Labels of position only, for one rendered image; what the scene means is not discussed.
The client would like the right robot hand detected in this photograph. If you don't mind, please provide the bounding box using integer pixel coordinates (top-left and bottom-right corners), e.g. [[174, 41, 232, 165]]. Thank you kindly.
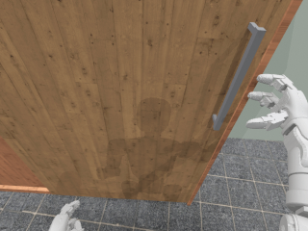
[[245, 74, 308, 131]]

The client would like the handle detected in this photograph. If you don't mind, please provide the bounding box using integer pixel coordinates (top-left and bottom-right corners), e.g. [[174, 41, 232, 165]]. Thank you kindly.
[[212, 22, 267, 131]]

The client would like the left robot hand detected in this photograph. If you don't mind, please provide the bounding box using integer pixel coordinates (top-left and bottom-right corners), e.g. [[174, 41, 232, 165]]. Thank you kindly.
[[48, 200, 85, 231]]

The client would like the robot right forearm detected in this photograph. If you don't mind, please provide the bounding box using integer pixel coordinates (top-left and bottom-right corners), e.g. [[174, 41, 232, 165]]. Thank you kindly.
[[281, 117, 308, 218]]

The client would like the robot right upper arm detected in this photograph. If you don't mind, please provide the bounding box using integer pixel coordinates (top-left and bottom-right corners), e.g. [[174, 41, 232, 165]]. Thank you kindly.
[[279, 214, 308, 231]]

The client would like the wardrobe door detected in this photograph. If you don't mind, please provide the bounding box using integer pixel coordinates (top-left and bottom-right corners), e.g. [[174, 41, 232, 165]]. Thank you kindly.
[[0, 0, 292, 203], [0, 136, 46, 188]]

